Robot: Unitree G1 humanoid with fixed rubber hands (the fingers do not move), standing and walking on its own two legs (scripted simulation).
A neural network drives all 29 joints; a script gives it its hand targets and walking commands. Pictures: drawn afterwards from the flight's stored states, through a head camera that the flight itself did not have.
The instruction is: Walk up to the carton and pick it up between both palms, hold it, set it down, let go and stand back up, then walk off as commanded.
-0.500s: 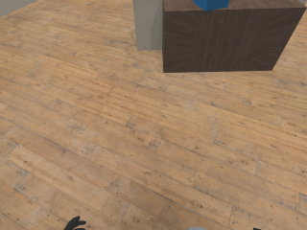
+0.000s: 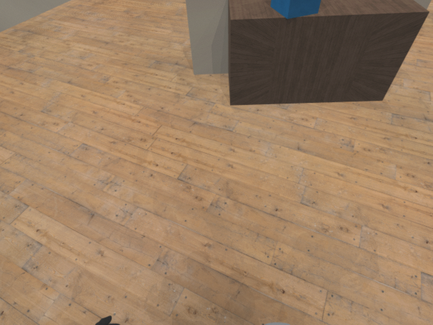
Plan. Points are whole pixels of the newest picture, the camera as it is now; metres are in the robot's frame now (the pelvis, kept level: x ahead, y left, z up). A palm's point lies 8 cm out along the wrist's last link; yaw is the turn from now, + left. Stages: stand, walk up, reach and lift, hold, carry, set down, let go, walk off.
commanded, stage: walk up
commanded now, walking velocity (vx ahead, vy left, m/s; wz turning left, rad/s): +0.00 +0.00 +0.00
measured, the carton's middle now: out of the picture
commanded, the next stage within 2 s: none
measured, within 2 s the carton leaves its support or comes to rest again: neither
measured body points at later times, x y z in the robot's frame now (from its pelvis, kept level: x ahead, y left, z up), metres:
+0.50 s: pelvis +0.05 -0.06 -0.01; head +0.04 -0.08 +0.44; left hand +0.16 +0.26 -0.10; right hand +0.11 -0.37 -0.14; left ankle +0.03 +0.11 -0.70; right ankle +0.06 -0.14 -0.72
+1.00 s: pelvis +0.25 -0.08 -0.01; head +0.25 -0.06 +0.44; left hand +0.31 +0.22 -0.14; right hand +0.36 -0.39 -0.10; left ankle +0.34 +0.01 -0.72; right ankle +0.12 -0.15 -0.65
